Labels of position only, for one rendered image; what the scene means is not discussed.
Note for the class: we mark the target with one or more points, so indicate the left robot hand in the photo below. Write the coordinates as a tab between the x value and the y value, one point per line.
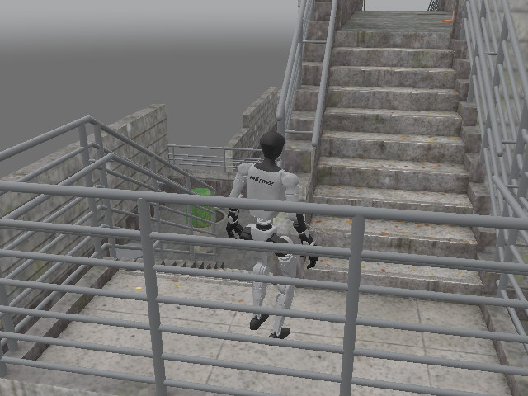
236	227

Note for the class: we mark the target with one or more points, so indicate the robot right forearm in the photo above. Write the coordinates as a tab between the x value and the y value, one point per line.
302	230

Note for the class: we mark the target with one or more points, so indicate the robot head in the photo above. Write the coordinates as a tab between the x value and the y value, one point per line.
272	144

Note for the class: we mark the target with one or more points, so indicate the right robot hand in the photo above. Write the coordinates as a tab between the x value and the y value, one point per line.
312	261

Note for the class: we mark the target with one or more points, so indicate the robot right upper arm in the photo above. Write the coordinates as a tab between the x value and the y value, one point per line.
291	182

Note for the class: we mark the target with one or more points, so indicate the robot left upper arm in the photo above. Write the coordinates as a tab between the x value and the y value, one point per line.
240	180

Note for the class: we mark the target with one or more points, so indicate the robot left forearm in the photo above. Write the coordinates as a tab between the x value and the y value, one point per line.
233	215

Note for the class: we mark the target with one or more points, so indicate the robot left foot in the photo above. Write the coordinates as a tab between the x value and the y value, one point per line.
256	323

